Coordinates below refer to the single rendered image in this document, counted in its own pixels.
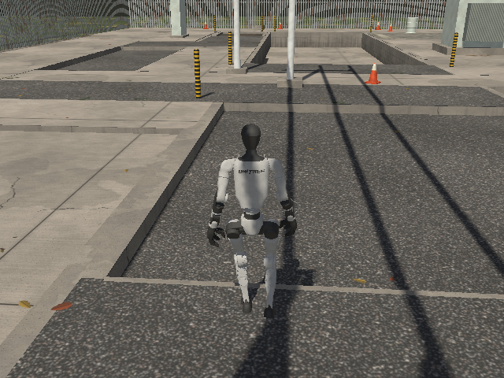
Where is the robot right upper arm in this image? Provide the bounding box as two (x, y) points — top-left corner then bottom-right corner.
(268, 158), (288, 202)

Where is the right robot forearm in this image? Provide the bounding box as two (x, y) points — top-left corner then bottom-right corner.
(280, 189), (295, 221)

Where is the robot right shin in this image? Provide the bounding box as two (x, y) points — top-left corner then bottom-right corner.
(265, 257), (276, 308)

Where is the left robot forearm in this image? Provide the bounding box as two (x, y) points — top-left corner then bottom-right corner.
(209, 192), (224, 228)

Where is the right robot hand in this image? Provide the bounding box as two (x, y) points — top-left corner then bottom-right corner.
(279, 219), (297, 237)

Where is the robot left foot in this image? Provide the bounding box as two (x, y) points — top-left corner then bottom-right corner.
(241, 294), (252, 313)

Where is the left robot hand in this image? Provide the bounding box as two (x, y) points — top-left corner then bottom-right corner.
(207, 226), (225, 247)

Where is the robot left upper arm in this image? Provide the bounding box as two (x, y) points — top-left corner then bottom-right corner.
(216, 158), (235, 203)

